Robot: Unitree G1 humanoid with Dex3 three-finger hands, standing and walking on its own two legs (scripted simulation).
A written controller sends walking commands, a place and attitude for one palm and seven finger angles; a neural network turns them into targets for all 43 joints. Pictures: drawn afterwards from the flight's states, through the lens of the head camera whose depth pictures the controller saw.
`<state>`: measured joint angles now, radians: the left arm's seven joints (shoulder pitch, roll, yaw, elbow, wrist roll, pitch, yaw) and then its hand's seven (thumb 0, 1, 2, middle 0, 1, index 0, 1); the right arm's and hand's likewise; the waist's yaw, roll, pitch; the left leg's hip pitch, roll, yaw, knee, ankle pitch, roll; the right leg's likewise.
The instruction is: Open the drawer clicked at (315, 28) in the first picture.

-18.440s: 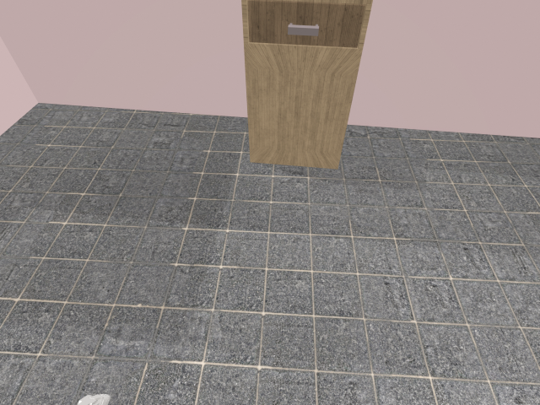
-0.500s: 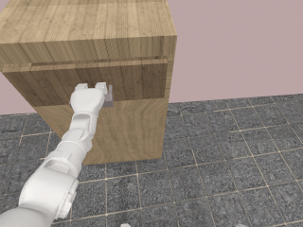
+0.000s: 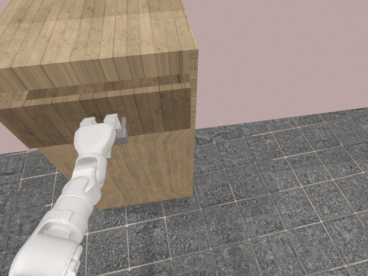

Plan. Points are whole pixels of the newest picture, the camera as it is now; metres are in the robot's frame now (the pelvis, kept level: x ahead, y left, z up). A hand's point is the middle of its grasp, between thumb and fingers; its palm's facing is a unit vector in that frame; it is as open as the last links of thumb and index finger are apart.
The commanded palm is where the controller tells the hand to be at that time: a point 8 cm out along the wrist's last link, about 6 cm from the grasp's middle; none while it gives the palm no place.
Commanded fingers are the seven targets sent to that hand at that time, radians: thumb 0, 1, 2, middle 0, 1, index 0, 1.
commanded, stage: pull the drawer open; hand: left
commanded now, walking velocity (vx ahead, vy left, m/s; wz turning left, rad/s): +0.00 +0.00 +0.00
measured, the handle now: (102, 131) +0.47 +0.19 +0.02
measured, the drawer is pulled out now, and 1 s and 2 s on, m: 0.05 0.24 0.29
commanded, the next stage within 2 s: open the thumb to release the handle in 1.50 s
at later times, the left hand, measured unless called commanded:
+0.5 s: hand (103, 179) +0.34 +0.18 +0.00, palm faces +0.00 -0.11 -0.99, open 6.3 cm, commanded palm +0.29 +0.19 +0.05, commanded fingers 0.00 0.90 0.90 -0.40 -1.35 -0.40 -1.35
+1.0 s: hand (100, 227) +0.24 +0.16 +0.00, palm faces +0.00 -0.13 -0.99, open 6.4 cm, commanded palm +0.19 +0.18 +0.05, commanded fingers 0.00 0.90 0.90 -0.40 -1.35 -0.40 -1.35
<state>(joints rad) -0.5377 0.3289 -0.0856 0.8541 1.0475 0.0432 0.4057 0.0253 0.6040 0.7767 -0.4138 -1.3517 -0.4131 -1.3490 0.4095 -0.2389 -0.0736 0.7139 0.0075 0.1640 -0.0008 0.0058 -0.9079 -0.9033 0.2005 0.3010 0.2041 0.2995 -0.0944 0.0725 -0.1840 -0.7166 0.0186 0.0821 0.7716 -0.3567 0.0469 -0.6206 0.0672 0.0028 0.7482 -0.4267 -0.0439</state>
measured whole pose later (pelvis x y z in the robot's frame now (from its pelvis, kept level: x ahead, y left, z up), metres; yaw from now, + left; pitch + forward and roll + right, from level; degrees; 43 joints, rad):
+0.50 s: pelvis +0.02 +0.00 +0.01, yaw +1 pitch +12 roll +0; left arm -0.15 0.25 -0.21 0.41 1.06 0.12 0.36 0.05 0.59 0.77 -0.42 -1.35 -0.41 -1.35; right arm 0.15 -0.23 -0.04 0.58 0.01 0.16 0.01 0.00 -0.91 -0.90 0.20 0.30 0.20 0.30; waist 0.00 0.05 -0.18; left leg -0.57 0.00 0.07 0.73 -0.37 0.04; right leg -0.47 0.05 -0.01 0.72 -0.45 -0.05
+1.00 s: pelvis +0.00 -0.02 +0.00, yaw +1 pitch +9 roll +1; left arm 0.25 0.28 -0.21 0.08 1.06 0.09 0.39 0.05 0.57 0.76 -0.41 -1.35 -0.41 -1.35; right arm 0.15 -0.23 -0.03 0.58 -0.01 0.14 0.03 0.01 -0.91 -0.90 0.20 0.30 0.20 0.30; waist 0.02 0.06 -0.16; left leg -0.54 0.00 0.07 0.74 -0.36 0.02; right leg -0.46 0.05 -0.01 0.77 -0.47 -0.07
